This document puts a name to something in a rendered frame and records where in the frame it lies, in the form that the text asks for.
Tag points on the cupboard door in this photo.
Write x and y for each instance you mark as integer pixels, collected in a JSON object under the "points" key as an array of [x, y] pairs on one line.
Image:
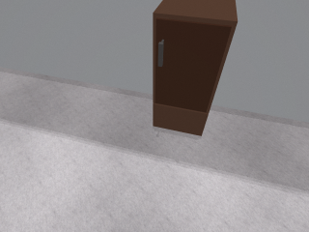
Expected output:
{"points": [[192, 55]]}

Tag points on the handle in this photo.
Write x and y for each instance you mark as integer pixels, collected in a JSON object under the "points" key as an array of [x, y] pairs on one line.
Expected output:
{"points": [[160, 53]]}

